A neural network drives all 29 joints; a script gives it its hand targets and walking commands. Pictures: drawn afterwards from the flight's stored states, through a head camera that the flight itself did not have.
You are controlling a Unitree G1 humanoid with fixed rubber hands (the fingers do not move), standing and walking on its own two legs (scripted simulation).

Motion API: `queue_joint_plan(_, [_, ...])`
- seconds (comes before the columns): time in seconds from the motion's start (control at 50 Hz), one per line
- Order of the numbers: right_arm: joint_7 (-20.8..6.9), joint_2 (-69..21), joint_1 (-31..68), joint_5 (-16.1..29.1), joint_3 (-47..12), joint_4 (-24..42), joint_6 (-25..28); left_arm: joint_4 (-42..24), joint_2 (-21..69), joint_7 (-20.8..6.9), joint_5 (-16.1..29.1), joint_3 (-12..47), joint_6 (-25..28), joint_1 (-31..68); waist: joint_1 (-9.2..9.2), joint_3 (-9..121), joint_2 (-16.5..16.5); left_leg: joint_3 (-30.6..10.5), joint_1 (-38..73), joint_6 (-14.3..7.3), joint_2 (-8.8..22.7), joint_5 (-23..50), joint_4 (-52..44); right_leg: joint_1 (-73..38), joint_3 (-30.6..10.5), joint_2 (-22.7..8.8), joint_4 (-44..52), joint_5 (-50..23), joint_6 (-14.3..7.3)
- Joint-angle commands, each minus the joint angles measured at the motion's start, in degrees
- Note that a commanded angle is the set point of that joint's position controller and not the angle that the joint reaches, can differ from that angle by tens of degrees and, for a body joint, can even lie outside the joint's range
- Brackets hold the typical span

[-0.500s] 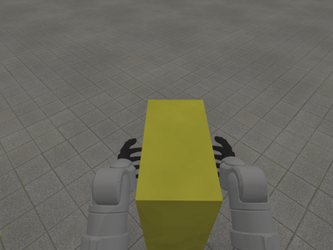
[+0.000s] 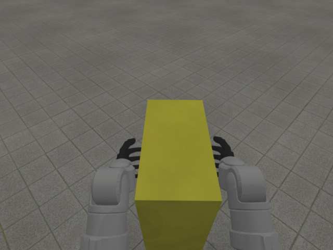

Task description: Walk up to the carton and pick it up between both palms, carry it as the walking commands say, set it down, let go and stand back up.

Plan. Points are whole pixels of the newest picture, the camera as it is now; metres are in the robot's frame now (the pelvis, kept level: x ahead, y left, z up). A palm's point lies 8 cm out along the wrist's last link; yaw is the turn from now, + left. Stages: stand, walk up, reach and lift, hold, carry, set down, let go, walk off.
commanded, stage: carry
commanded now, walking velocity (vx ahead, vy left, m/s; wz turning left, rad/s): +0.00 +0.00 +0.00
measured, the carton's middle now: (174, 176) +0.32 +0.00 +0.02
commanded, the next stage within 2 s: none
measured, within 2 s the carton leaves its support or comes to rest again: neither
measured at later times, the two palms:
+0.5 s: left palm (112, 164) +0.31 +0.14 +0.09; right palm (212, 160) +0.31 -0.09 +0.09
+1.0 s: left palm (90, 205) +0.23 +0.18 +0.06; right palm (195, 183) +0.27 -0.05 +0.06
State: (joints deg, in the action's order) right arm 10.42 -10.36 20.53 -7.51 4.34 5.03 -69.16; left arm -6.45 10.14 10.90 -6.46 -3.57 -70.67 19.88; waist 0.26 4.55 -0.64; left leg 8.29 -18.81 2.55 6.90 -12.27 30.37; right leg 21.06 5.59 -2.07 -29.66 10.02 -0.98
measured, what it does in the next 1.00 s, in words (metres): shifts its weight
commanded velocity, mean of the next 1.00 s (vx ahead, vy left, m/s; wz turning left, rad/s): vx -0.13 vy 0.00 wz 0.31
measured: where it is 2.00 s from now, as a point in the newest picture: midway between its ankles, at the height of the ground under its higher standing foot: outside the picture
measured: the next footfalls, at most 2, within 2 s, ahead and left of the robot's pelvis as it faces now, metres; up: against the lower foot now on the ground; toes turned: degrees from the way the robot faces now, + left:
left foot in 1.08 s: +0.00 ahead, +0.14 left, +0.00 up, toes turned +17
right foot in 1.38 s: -0.08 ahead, -0.13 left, +0.00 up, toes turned +18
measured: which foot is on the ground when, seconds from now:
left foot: down 0.00-0.94, up 0.96-1.00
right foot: down 0.00-1.00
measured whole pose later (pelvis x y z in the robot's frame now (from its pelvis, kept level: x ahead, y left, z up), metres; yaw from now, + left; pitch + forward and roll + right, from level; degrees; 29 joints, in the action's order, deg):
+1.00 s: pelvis -0.05 +0.01 -0.02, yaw +11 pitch +3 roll +0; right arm 11.7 -10.4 20.8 -6.5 3.6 11.6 -68.7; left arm -12.0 9.9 11.2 -4.9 -2.7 -68.2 19.1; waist 0.1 -1.4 0.8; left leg 2.9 -33.7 -0.2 1.7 -21.8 49.9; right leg 29.4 13.2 -10.0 -39.7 11.8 -0.2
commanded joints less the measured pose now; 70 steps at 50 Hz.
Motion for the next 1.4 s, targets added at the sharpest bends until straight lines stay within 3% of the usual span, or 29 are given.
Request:
queue_joint_plan(0.0, [-15.14,-61.93,23.08,22.61,-33.60,2.18,0.48,-3.21,61.09,-14.31,22.58,32.99,2.09,25.33,-0.06,13.57,0.95,-3.19,3.96,-0.26,4.22,-0.78,-5.69,-5.98,-5.25,-6.71,5.41,0.23,0.47])
queue_joint_plan(0.48, [-14.89,-61.08,22.81,21.01,-32.89,0.36,3.08,-1.91,60.38,-14.48,21.99,32.05,4.60,25.41,-0.35,14.30,0.63,-3.80,5.65,-1.98,3.24,3.86,-5.17,-7.43,-4.58,-7.59,2.77,-4.88,0.78])
queue_joint_plan(0.5, [-14.86,-61.69,23.57,22.23,-34.49,2.87,2.75,-4.31,60.93,-14.46,23.13,33.56,4.30,26.03,-0.38,13.68,0.85,-4.34,4.88,-1.98,3.56,6.67,-4.32,-7.46,-4.33,-8.27,1.61,-6.79,1.04])
queue_joint_plan(0.56, [-14.77,-61.21,21.95,22.62,-34.56,2.27,1.69,-3.69,60.60,-14.10,22.48,32.91,3.42,23.12,-0.62,14.95,1.64,-5.61,4.49,-2.23,4.14,16.84,0.02,-6.78,-3.40,-9.97,-2.83,-11.46,1.57])
queue_joint_plan(0.62, [-14.99,-61.12,21.79,23.07,-35.29,2.81,1.47,-3.89,60.44,-14.20,21.99,32.75,3.32,21.90,-0.72,15.20,1.34,-7.03,2.74,-2.88,3.89,20.49,3.11,-5.49,-2.89,-11.14,-5.51,-12.70,1.88])
queue_joint_plan(0.72, [-14.73,-61.22,22.87,23.65,-36.14,5.27,1.59,-5.76,60.44,-14.63,22.73,33.47,3.47,22.56,-0.57,15.01,1.05,-11.12,-1.53,-4.23,4.00,14.73,3.47,-3.08,-2.24,-11.69,-6.81,-6.44,2.06])
queue_joint_plan(0.84, [-14.08,-60.28,21.83,23.62,-36.08,8.10,1.63,-9.04,59.93,-14.68,24.68,35.44,3.64,23.73,-0.14,15.95,4.87,-17.41,-5.03,-5.70,4.87,7.09,-0.89,-1.95,-0.90,-9.51,-6.57,6.30,2.53])
queue_joint_plan(0.88, [-13.87,-60.12,21.35,23.67,-36.16,8.92,1.52,-9.43,59.57,-14.69,25.17,35.73,3.64,23.63,-0.09,16.06,2.78,-16.26,-7.62,-5.06,3.10,3.37,0.08,-3.70,-2.02,-10.65,-3.26,7.82,1.96])
queue_joint_plan(0.9, [-13.81,-60.24,21.21,23.78,-36.35,9.37,1.43,-9.46,59.41,-14.70,25.30,35.80,3.66,23.53,-0.06,15.92,-0.49,-13.83,-9.36,-4.31,1.04,0.94,2.85,-5.01,-3.58,-12.72,-0.05,7.36,1.17])
queue_joint_plan(0.92, [-13.78,-60.58,21.14,23.89,-36.54,9.75,1.31,-9.27,59.27,-14.69,25.22,35.83,3.71,23.22,-0.05,16.16,-8.17,-7.62,-9.33,-3.20,-3.42,-3.01,12.40,-5.02,-6.56,-17.78,4.96,4.22,-0.92])
queue_joint_plan(0.94, [-13.74,-60.31,21.68,24.06,-36.42,10.31,1.15,-9.39,59.32,-14.69,24.74,35.79,3.76,21.84,-0.79,17.08,-14.48,-3.31,-8.33,-2.42,-6.26,-11.88,25.49,-2.98,-8.06,-24.17,7.81,-3.05,-5.23])
queue_joint_plan(0.96, [-13.85,-61.00,21.19,24.12,-36.41,9.40,1.05,-9.57,58.92,-14.61,23.84,35.24,3.70,21.22,-0.26,17.13,-12.65,-3.68,-8.36,-2.61,-5.13,-17.20,31.37,-1.51,-6.64,-26.34,7.31,-7.75,-7.87])
queue_joint_plan(0.98, [-14.09,-61.46,21.37,24.36,-36.52,8.53,1.17,-9.28,59.01,-14.53,22.90,34.92,3.72,21.08,0.45,16.55,-8.45,-4.99,-6.75,-2.88,-3.33,-15.22,29.57,-0.18,-2.83,-24.90,4.78,-9.40,-6.90])
queue_joint_plan(1.02, [-14.92,-61.60,23.90,25.26,-36.50,8.30,1.18,-8.78,59.31,-14.26,21.36,34.57,3.94,20.60,0.22,16.37,-8.18,-6.33,-3.96,-2.99,-2.91,-9.04,15.87,-1.80,1.45,-21.44,-1.97,-8.79,-3.39])
queue_joint_plan(1.04, [-15.34,-61.47,24.03,25.61,-36.50,7.54,0.95,-8.06,58.84,-14.04,20.73,34.15,3.82,20.50,0.26,16.22,-5.40,-6.79,-0.71,-2.81,-3.43,-5.22,7.61,-0.39,3.00,-19.65,-5.94,-4.77,-1.58])
queue_joint_plan(1.06, [-15.73,-61.39,22.88,25.70,-36.47,6.38,0.75,-6.31,57.87,-13.78,20.20,33.68,3.60,20.27,0.62,14.22,0.66,-12.85,2.66,-3.69,-0.56,-1.12,-1.59,3.86,3.50,-16.99,-11.74,2.02,1.24])
queue_joint_plan(1.08, [-16.12,-59.49,19.17,25.08,-35.62,2.98,0.71,-4.08,57.49,-13.70,19.38,32.88,3.14,15.90,-0.37,14.05,20.58,-38.64,5.18,-9.73,15.93,15.67,-8.71,15.79,4.17,-7.82,-20.88,19.60,6.04])
queue_joint_plan(1.1, [-16.44,-60.38,20.08,25.54,-35.93,3.96,0.76,-5.76,59.53,-13.78,19.68,35.06,3.62,18.50,0.03,14.37,19.98,-39.94,2.71,-13.15,16.67,22.31,-10.40,15.85,-1.95,-4.47,-30.04,29.92,6.09])
queue_joint_plan(1.14, [-16.42,-60.56,24.77,26.47,-35.47,8.49,1.54,-10.07,62.55,-14.00,22.83,36.30,4.89,26.83,-0.29,17.11,11.41,-27.38,1.23,-10.01,11.27,16.52,-8.42,13.06,-4.15,-2.87,-37.25,19.47,4.41])
queue_joint_plan(1.18, [-15.42,-60.22,24.32,24.88,-33.98,9.16,2.12,-11.82,62.68,-13.95,25.18,36.71,5.21,28.54,-0.15,19.68,10.01,-21.66,4.52,-7.97,6.97,14.65,-6.83,12.63,-4.26,-2.74,-35.45,14.66,3.86])
queue_joint_plan(1.28, [-14.13,-58.19,16.58,20.87,-32.75,5.63,1.69,-8.40,60.34,-14.37,25.55,36.72,3.84,22.39,0.88,20.89,12.06,-25.67,13.87,-8.79,6.90,28.56,-7.41,4.93,-2.77,2.08,-15.27,21.19,4.13])
queue_joint_plan(1.32, [-14.19,-58.15,16.37,20.35,-32.99,5.34,1.52,-6.91,60.74,-14.73,25.23,36.74,3.78,21.78,0.68,20.15,13.17,-24.80,11.51,-6.76,5.00,26.55,-8.67,-4.23,-0.69,2.83,-1.17,18.22,4.05])
queue_joint_plan(1.34, [-14.22,-58.04,17.16,20.23,-33.25,5.45,1.36,-6.12,60.79,-14.98,25.01,36.70,3.88,21.65,0.02,19.19,12.14,-22.57,6.17,-3.92,2.79,21.56,-9.07,-12.50,-0.63,0.92,7.69,12.94,3.68])
queue_joint_plan(1.36, [-14.12,-58.35,17.77,19.85,-33.50,4.65,1.06,-5.29,60.19,-15.22,24.90,36.17,3.97,22.12,0.03,16.97,6.86,-19.93,-1.82,-1.13,-0.43,12.67,-6.96,-19.47,-5.36,-4.63,13.28,11.17,2.39])
queue_joint_plan(1.38, [-14.36,-58.39,18.44,20.74,-33.78,5.82,0.81,-4.80,60.29,-15.23,24.70,36.67,4.39,22.14,0.02,14.30,-15.38,-9.02,-13.71,1.00,-9.50,-7.41,6.82,-17.25,-21.92,-22.23,13.70,2.90,-4.71])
